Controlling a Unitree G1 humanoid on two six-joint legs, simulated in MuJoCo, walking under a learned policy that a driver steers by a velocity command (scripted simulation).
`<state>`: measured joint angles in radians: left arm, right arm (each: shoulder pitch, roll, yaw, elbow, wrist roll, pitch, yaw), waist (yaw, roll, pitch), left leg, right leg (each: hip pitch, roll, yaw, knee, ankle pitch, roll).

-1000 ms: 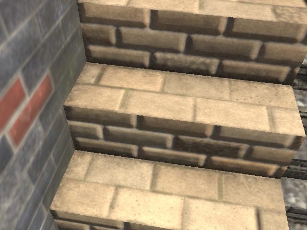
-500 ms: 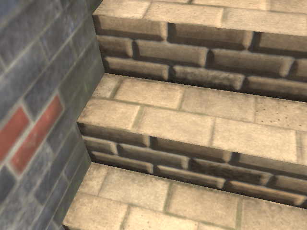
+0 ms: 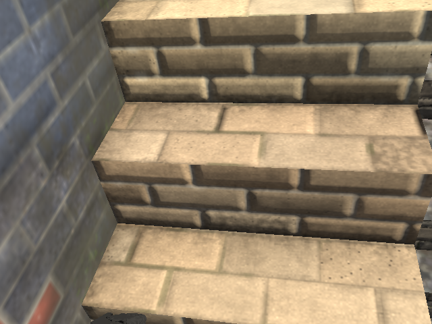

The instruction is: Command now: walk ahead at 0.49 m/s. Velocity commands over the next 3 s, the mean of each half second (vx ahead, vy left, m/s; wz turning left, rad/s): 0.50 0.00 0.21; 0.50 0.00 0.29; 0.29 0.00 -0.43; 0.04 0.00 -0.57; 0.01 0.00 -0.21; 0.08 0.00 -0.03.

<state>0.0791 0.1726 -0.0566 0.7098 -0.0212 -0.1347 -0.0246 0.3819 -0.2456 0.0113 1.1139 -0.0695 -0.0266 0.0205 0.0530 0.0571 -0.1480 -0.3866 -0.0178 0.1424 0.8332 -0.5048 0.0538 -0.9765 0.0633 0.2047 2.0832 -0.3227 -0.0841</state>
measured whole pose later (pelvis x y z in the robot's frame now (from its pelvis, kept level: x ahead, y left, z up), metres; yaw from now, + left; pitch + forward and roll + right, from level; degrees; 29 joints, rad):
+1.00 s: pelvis +0.34 +0.04 +0.33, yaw +13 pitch +4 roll -5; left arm -0.15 -0.02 -0.17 0.59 0.00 0.00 0.00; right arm 0.54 -0.13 0.02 1.09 -0.01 -0.06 -0.10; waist -0.04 0.03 -0.09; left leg -0.30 -0.15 -0.08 0.78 0.21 0.02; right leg -0.83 0.06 -0.22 1.38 -0.70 -0.22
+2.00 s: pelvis +0.33 -0.01 +0.42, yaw -16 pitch -2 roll +2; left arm 0.25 0.20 -0.03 0.56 0.01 0.02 0.09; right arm 0.19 -0.27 -0.04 0.56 0.02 0.06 -0.04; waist 0.06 0.13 -0.02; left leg -0.67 -0.10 0.01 1.92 -0.11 -0.10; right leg -0.59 -0.02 0.13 0.95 -0.43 0.04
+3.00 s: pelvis +0.23 -0.02 +0.26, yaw -19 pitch +0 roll +0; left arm 0.22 0.14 0.00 0.75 -0.04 0.00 0.00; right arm 0.27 -0.25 0.00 0.94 -0.01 -0.05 -0.01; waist 0.01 0.03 0.03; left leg -0.04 0.09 -0.01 0.34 -0.31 0.07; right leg -0.23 0.00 -0.05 0.39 -0.15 -0.03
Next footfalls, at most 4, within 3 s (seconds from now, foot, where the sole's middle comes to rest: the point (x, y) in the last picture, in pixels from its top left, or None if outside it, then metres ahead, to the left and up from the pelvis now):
0.14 right None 0.14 -0.22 -0.52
0.64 left None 0.26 0.01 -0.52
0.92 right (262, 299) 0.45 -0.01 -0.30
1.34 left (112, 304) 0.44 0.31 -0.30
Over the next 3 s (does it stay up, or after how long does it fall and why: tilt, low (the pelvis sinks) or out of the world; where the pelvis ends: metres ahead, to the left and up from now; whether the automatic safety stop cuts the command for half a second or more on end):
stays up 0.23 -0.02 0.26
